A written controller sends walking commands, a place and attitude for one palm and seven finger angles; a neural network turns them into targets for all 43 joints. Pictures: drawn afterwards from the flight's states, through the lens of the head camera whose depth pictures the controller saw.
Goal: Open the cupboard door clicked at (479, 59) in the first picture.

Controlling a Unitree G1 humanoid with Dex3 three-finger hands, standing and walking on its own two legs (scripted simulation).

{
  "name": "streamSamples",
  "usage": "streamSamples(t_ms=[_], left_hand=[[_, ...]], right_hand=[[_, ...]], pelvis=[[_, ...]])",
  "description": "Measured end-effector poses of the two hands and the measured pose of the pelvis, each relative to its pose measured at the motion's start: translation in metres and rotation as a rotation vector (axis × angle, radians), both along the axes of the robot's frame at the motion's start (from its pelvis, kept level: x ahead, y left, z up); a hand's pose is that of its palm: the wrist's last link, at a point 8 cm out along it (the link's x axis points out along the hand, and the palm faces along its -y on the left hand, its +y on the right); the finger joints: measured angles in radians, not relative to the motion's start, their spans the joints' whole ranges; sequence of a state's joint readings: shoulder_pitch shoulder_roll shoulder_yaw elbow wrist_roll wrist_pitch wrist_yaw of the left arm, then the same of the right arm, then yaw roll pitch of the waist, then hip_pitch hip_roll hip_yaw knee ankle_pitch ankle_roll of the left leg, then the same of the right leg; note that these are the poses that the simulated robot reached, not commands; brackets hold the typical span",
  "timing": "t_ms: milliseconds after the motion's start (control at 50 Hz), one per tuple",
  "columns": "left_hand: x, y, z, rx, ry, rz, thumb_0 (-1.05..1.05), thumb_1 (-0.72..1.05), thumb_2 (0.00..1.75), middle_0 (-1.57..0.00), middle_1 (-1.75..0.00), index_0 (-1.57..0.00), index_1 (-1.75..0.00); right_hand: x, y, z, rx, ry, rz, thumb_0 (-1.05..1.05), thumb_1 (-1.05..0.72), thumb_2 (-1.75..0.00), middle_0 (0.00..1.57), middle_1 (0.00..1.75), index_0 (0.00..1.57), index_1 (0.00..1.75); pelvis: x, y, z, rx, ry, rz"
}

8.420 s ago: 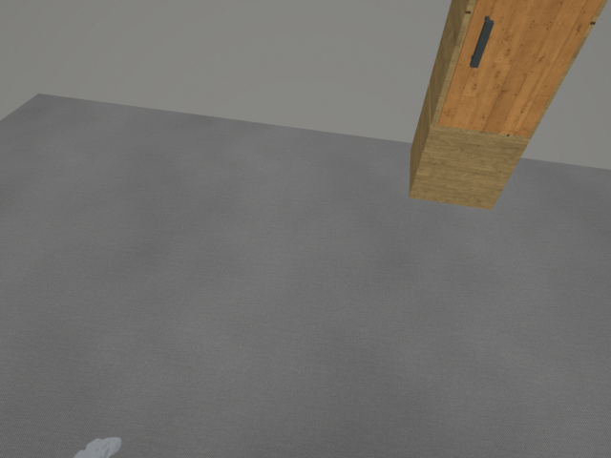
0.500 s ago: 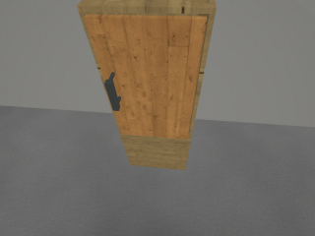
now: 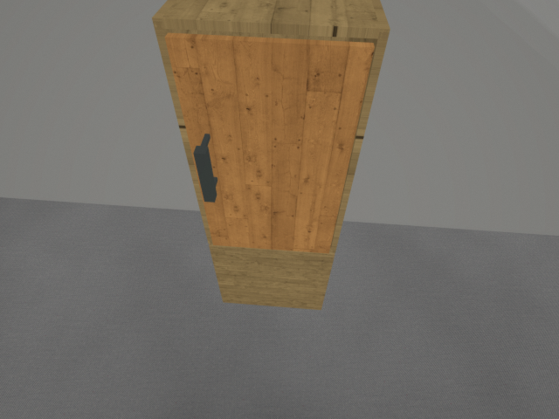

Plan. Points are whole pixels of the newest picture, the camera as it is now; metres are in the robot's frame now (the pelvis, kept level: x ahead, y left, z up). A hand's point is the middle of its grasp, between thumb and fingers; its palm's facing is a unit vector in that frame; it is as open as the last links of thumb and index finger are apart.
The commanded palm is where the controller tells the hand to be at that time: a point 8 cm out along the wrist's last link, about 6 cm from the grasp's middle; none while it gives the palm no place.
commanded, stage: look again from close up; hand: left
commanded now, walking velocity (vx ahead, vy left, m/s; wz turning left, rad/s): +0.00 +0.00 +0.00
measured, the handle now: (208, 168) +0.59 +0.19 -0.02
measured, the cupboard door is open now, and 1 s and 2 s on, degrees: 0 0 0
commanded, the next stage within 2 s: shuffle to correct the standing spot in 0.52 s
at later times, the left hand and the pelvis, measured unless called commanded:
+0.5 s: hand out of the picture +0.06 +0.25 -0.14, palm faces +0.01 -0.94 -0.34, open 7.4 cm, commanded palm none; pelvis -0.04 +0.01 +0.00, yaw +0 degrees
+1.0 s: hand out of the picture -0.07 +0.17 -0.19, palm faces +0.06 -0.99 -0.14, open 7.4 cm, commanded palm none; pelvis +0.00 +0.01 -0.01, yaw +0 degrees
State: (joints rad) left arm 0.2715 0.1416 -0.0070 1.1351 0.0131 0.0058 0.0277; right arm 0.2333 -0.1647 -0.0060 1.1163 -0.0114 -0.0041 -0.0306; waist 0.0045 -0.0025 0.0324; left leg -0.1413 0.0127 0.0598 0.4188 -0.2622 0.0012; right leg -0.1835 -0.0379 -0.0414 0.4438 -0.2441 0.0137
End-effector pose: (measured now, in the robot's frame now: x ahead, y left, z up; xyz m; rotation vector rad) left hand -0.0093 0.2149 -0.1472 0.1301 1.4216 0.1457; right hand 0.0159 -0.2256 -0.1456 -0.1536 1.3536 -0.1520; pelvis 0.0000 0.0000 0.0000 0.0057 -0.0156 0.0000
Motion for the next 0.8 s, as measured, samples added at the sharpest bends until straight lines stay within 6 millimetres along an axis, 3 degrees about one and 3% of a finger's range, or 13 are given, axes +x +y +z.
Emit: streamSamples(t_ms=[100, 260, 420, 580, 700, 800], left_hand=[[0.016, 0.02, 0.002, 0.045, -0.09, -0.026, 0.01, 0.92, 0.9, -0.2, -0.3, -0.2, -0.29], [0.052, 0.059, 0.017, 0.134, -0.247, -0.059, 0.01, 0.91, 0.9, -0.2, -0.3, -0.2, -0.29], [0.067, 0.076, 0.037, 0.17, -0.337, -0.09, 0.0, 0.91, 0.9, -0.2, -0.3, -0.2, -0.29], [0.044, 0.074, 0.035, 0.159, -0.291, -0.093, 0.0, 0.9, 0.9, -0.2, -0.3, -0.2, -0.29], [0.01, 0.063, 0.022, 0.127, -0.192, -0.067, 0.0, 0.9, 0.9, -0.2, -0.3, -0.2, -0.29], [-0.024, 0.041, 0.007, 0.066, -0.087, -0.027, 0.0, 0.91, 0.9, -0.2, -0.29, -0.2, -0.29]], right_hand=[[-0.003, -0.012, 0.001, -0.032, -0.049, 0.003, 0.0, -0.91, -0.89, 0.2, 0.3, 0.2, 0.3], [0.015, -0.038, 0.01, -0.103, -0.164, 0.018, 0.0, -0.91, -0.9, 0.2, 0.3, 0.2, 0.3], [0.03, -0.048, 0.024, -0.124, -0.247, 0.067, 0.0, -0.91, -0.9, 0.2, 0.3, 0.2, 0.3], [0.017, -0.046, 0.024, -0.109, -0.22, 0.082, 0.0, -0.9, -0.9, 0.2, 0.3, 0.2, 0.3], [-0.009, -0.039, 0.016, -0.089, -0.13, 0.068, 0.0, -0.9, -0.9, 0.2, 0.3, 0.2, 0.3], [-0.039, -0.021, 0.006, -0.049, -0.026, 0.038, 0.0, -0.91, -0.9, 0.2, 0.3, 0.2, 0.3]], pelvis=[[-0.004, 0.0, -0.006, -0.006, 0.006, 0.01], [-0.015, 0.004, -0.009, -0.008, -0.027, 0.007], [-0.031, 0.007, -0.005, -0.006, -0.04, 0.008], [-0.042, 0.007, -0.002, -0.002, -0.038, 0.009], [-0.043, 0.006, -0.001, -0.003, -0.028, 0.012], [-0.036, 0.007, -0.002, -0.007, -0.02, 0.009]])
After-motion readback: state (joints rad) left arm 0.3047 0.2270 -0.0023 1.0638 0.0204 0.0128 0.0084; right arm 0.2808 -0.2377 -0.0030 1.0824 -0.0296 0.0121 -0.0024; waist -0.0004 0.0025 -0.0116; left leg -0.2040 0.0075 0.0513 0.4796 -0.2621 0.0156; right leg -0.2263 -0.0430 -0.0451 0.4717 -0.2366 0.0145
